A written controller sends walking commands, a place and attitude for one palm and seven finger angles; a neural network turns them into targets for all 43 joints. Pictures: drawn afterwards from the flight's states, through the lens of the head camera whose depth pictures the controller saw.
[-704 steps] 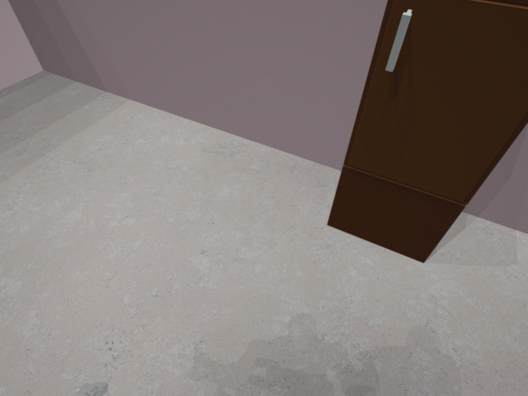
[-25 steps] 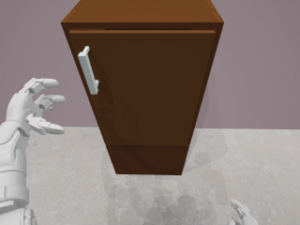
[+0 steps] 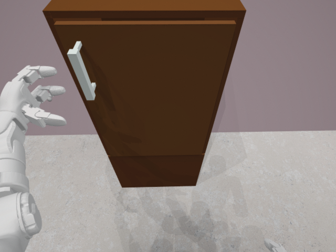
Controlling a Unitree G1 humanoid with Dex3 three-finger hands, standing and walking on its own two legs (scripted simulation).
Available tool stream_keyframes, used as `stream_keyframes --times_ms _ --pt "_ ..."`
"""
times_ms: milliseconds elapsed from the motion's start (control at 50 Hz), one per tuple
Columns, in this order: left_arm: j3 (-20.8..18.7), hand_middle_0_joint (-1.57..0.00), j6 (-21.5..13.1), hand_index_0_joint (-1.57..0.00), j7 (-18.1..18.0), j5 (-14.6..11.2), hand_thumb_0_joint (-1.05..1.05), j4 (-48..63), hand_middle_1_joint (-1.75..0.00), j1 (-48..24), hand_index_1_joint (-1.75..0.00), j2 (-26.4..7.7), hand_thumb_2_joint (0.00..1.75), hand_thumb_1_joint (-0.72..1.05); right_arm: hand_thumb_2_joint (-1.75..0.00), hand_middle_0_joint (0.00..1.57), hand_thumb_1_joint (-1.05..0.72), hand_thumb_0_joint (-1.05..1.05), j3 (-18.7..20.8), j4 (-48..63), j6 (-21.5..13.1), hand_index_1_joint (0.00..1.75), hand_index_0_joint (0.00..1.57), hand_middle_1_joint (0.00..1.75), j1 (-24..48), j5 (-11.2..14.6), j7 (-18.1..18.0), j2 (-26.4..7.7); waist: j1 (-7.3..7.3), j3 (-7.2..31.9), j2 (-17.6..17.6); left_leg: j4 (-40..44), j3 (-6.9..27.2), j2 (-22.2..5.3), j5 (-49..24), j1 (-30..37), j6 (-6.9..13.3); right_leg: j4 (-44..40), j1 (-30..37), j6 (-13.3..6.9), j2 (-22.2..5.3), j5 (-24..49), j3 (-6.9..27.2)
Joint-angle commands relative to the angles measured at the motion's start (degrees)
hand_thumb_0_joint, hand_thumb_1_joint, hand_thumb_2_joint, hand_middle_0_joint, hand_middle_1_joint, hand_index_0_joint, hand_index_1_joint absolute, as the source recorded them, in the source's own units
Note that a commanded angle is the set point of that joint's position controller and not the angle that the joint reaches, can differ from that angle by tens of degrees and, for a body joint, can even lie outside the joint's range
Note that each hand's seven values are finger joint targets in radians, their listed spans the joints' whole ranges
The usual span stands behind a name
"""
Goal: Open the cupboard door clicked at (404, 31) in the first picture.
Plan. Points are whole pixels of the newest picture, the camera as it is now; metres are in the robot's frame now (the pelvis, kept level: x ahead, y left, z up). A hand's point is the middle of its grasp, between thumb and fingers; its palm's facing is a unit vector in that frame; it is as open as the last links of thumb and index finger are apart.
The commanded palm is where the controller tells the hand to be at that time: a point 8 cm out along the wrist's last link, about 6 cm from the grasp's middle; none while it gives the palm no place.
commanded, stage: move the hooked fingers beside the handle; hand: left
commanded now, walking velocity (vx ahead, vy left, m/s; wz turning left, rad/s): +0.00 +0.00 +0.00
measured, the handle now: (84, 72) +0.52 +0.23 +0.14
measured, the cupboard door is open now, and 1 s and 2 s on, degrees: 0 0 0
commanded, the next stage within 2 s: slide the fingers in behind the handle in 1.54 s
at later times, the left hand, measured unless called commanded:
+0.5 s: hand (49, 84) +0.46 +0.29 +0.16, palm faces +0.04 -1.00 -0.02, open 14.0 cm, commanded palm +0.44 +0.34 +0.15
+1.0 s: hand (51, 82) +0.47 +0.29 +0.15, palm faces +0.03 -1.00 -0.01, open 14.0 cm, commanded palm +0.45 +0.33 +0.15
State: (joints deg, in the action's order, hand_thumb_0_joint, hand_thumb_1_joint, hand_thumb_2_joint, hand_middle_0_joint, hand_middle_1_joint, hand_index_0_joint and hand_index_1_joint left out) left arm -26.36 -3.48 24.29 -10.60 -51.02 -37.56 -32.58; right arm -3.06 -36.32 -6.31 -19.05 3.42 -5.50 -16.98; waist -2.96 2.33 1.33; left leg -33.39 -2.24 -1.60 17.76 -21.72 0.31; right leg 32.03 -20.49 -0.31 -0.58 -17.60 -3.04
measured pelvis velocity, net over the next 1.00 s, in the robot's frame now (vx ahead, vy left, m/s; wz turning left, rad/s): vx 0.00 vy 0.02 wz -0.03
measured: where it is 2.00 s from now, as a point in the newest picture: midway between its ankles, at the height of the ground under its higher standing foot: outside the picture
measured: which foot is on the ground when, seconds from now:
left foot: down 0.00-1.00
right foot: down 0.00-1.00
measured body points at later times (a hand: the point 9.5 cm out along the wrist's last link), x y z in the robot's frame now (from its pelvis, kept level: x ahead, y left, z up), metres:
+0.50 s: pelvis -0.01 +0.01 -0.01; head +0.06 +0.02 +0.44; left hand +0.45 +0.34 +0.16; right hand +0.03 -0.27 -0.11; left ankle -0.01 +0.12 -0.73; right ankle -0.02 -0.12 -0.73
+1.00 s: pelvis +0.00 +0.02 -0.01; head +0.08 +0.04 +0.43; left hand +0.47 +0.35 +0.15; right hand +0.01 -0.25 -0.12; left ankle -0.01 +0.12 -0.73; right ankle -0.02 -0.12 -0.73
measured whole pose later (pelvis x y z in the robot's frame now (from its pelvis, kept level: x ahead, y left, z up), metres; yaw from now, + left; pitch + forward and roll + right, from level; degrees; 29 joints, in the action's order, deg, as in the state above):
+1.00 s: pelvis +0.00 +0.02 -0.01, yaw -1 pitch +13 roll -2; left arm -28.9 -10.3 26.4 -7.9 -62.5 -48.7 -39.3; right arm -2.3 -36.1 1.2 -24.9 1.8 -3.1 -16.5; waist -6.8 4.8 0.9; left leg -39.9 -3.0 -2.1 20.7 -32.5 1.7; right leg 34.8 -29.9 1.2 -0.2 -18.0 -2.0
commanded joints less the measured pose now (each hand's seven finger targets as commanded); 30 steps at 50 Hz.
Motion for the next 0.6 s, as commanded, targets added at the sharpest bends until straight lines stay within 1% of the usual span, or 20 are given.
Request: stream_keyframes --times_ms 0,40,60,100,120,180,200,240,300,340,380,400,420,440,460,500,520,540,560,580 --pt "-2.98 -0.3 -6.43 -0.3 0.96 -1.99 0.0 11.81 -1.2 -27.1 -1.2 -20.06 0.3 -0.5 -0.9 0.2 -0.9 0.0 3.79 5.76 -1.47 0.3 0.2 0.3 -2.42 -0.11 -0.9 -9.03 -0.29 20.41 2.54 0.67 1.94 1.28 -21.99 9.82 1.97 -1.15 6.07 -0.81 1.33 25.89 1.78" --pt "-3.61 -0.3 -7.26 -0.3 1.49 -1.85 0.0 10.67 -1.2 -27.32 -1.2 -20.6 0.3 -0.5 -0.9 0.2 -0.9 0.0 4.06 5.28 -1.27 0.3 0.2 0.3 -3.03 -0.23 -0.89 -9.17 -0.15 21.33 3.48 0.4 2.25 1.27 -22.54 10.57 1.96 -0.91 5.41 -0.86 1.47 25.81 1.71" --pt "-2.38 -0.3 -7.34 -0.3 1.87 -2.0 0.0 10.13 -1.2 -27.75 -1.2 -19.29 0.3 -0.5 -0.9 0.2 -0.9 0.0 4.04 5.14 -1.14 0.3 0.2 0.3 -3.04 -0.16 -0.87 -9.1 -0.64 20.46 4.62 0.37 2.14 1.18 -22.46 10.91 1.92 -1.11 4.18 -0.82 1.5 25.42 1.68" --pt "-2.06 -0.3 -7.18 -0.3 2.45 -2.29 0.0 8.11 -1.2 -28.22 -1.2 -19.43 0.3 -0.5 -0.9 0.2 -0.9 0.0 4.21 4.7 -0.64 0.3 0.2 0.3 -3.8 -0.13 -0.86 -9.44 -0.89 19.68 3.63 0.11 1.93 1.07 -22.61 9.86 1.96 -0.97 3.93 -0.9 1.58 25.23 1.45" --pt "-3.54 -0.3 -6.92 -0.3 2.49 -2.09 0.0 7.43 -1.2 -28.67 -1.2 -21.16 0.3 -0.5 -0.9 0.2 -0.9 0.0 4.27 4.55 -0.49 0.3 0.2 0.3 -4.16 -0.19 -0.77 -9.58 -0.6 20.16 3.51 0.17 2.26 1.15 -21.65 9.48 1.95 -0.99 3.54 -0.8 1.6 24.65 1.59" --pt "-1.15 -0.3 -6.17 -0.3 2.67 -1.28 0.0 3.06 -1.2 -29.56 -1.2 -19.1 0.3 -0.5 -0.9 0.2 -0.9 0.0 4.15 4.17 -0.02 0.3 0.2 0.3 -4.65 -0.21 -0.57 -9.72 -1.44 16.58 3.38 0.65 2.57 1.07 -18.61 7.46 1.79 -1.33 0.57 -0.86 1.59 21.04 1.09" --pt "-0.67 -0.3 -6.34 -0.3 2.59 -1.6 0.0 2.41 -1.2 -30.38 -1.2 -18.83 0.3 -0.5 -0.9 0.2 -0.9 0.0 4.19 4.19 0.19 0.3 0.2 0.3 -4.91 -0.18 -0.56 -9.87 -1.82 15.81 1.85 0.47 2.38 0.99 -18.27 6.71 1.99 -1.4 0.37 -0.88 1.68 20.65 1.09" --pt "-4.04 -0.3 -6.89 -0.3 2.12 -0.85 0.0 0.87 -1.2 -31.91 -1.2 -23.64 0.3 -0.5 -0.9 0.2 -0.9 0.0 4.26 3.99 0.56 0.3 0.2 0.3 -5.62 -0.41 -0.5 -10.3 -1.54 17.58 1.28 0.22 2.44 1.12 -16.6 5.31 2.09 -1.13 1.23 -0.59 1.5 20.2 1.76" --pt "-4.49 -0.3 -8.39 -0.3 1.67 0.09 0.0 -1.6 -1.2 -35.83 -1.2 -26.0 0.3 -0.5 -0.9 0.2 -0.9 0.0 4.1 3.7 1.31 0.3 0.2 0.3 -6.68 -0.51 -0.53 -10.54 -2.6 17.32 0.91 -0.39 2.36 0.99 -15.31 3.52 2.18 -0.71 0.27 -0.51 1.51 18.8 1.99" --pt "-4.18 -0.3 -9.81 -0.3 1.52 1.3 0.0 -1.43 -1.2 -39.88 -1.2 -27.15 0.3 -0.5 -0.9 0.2 -0.9 0.0 4.13 3.3 1.41 0.3 0.2 0.3 -7.21 -0.65 -0.47 -10.5 -3.25 19.16 3.3 -0.87 2.9 0.96 -15.19 4.29 2.11 -0.43 -0.66 -0.43 1.59 18.17 2.33" --pt "-3.86 -0.3 -11.02 -0.3 1.68 1.91 0.0 -1.74 -1.2 -40.09 -1.2 -27.29 0.3 -0.5 -0.9 0.2 -0.9 0.0 4.12 3.2 1.64 0.3 0.2 0.3 -7.76 -0.79 -0.36 -10.49 -3.19 21.26 6.39 -1.49 3.03 0.9 -16.31 6.05 1.82 0.02 -1.68 -0.66 1.75 18.13 2.26" --pt "-3.27 -0.3 -11.51 -0.3 1.9 1.7 0.0 -2.05 -1.2 -41.09 -1.2 -27.18 0.3 -0.5 -0.9 0.2 -0.9 0.0 4.08 3.05 1.94 0.3 0.2 0.3 -8.37 -0.87 -0.42 -10.59 -3.68 22.23 5.95 -1.86 2.97 0.76 -17.39 6.22 1.87 0.26 -1.57 -0.73 1.86 18.59 2.09" --pt "-2.44 -0.3 -11.75 -0.3 2.2 1.87 0.0 -1.79 -1.2 -43.22 -1.2 -26.51 0.3 -0.5 -0.9 0.2 -0.9 0.0 4.17 2.6 2.05 0.3 0.2 0.3 -8.42 -0.85 -0.41 -10.54 -4.31 22.87 7.64 -2.12 3.27 0.67 -17.64 7.36 1.64 0.23 -2.84 -0.59 1.95 18.45 2.05" --pt "-1.56 -0.3 -11.36 -0.3 2.62 1.76 0.0 -4.22 -1.2 -42.22 -1.2 -25.13 0.3 -0.5 -0.9 0.2 -0.9 0.0 4.1 2.36 2.14 0.3 0.2 0.3 -8.81 -0.85 -0.32 -10.5 -4.4 22.04 7.61 -2.19 3.37 0.66 -17.09 7.17 1.62 0.05 -3.89 -0.64 2.06 17.65 1.95" --pt "-2.47 -0.3 -11.2 -0.3 2.82 1.77 0.0 -5.15 -1.2 -42.82 -1.2 -26.47 0.3 -0.5 -0.9 0.2 -0.9 0.0 4.06 2.08 2.31 0.3 0.2 0.3 -9.25 -1.0 -0.33 -10.83 -4.43 21.35 7.4 -2.07 3.71 0.46 -16.96 6.53 1.52 0.08 -4.43 -0.7 2.07 17.23 1.66" --pt "-3.38 -0.3 -10.09 -0.3 3.55 1.3 0.0 -9.19 -1.2 -42.41 -1.2 -27.63 0.3 -0.5 -0.9 0.2 -0.9 0.0 3.96 2.04 2.81 0.3 0.2 0.3 -10.09 -1.03 -0.51 -11.33 -4.78 20.4 3.27 -2.28 3.58 0.57 -16.45 4.08 1.99 0.16 -3.9 -0.63 2.27 17.59 1.58" --pt "-4.4 -0.3 -9.47 -0.3 3.78 1.73 0.0 -10.18 -1.2 -42.37 -1.2 -29.86 0.3 -0.5 -0.9 0.2 -0.9 0.0 3.89 2.23 3.12 0.3 0.2 0.3 -10.29 -0.96 -0.59 -11.54 -4.33 20.91 3.74 -2.25 3.49 0.58 -16.08 2.78 1.95 0.37 -3.48 -0.43 2.04 17.75 1.82" --pt "-3.29 -0.3 -8.98 -0.3 3.95 2.18 0.0 -10.73 -1.2 -43.26 -1.2 -29.21 0.3 -0.5 -0.9 0.2 -0.9 0.0 3.86 2.25 3.34 0.3 0.2 0.3 -10.53 -0.99 -0.62 -11.51 -4.98 20.59 3.3 -2.32 3.5 0.58 -15.79 2.56 2.01 0.34 -3.99 -0.26 1.98 17.68 1.76" --pt "-1.93 -0.3 -8.82 -0.3 4.02 2.5 0.0 -10.63 -1.2 -42.87 -1.2 -27.55 0.3 -0.5 -0.9 0.2 -0.9 0.0 3.88 2.44 3.41 0.3 0.2 0.3 -10.82 -1.13 -0.48 -11.3 -4.75 20.75 4.95 -2.2 3.65 0.6 -16.31 3.23 1.83 0.47 -4.98 -0.42 2.04 17.18 1.46" --pt "-2.29 -0.3 -8.95 -0.3 3.96 2.9 0.0 -10.13 -1.2 -41.74 -1.2 -27.83 0.3 -0.5 -0.9 0.2 -0.9 0.0 4.0 2.64 3.51 0.3 0.2 0.3 -11.25 -1.35 -0.29 -11.34 -4.35 21.42 6.0 -2.51 3.7 0.47 -17.43 3.96 1.68 0.72 -5.7 -0.52 2.12 17.11 1.33"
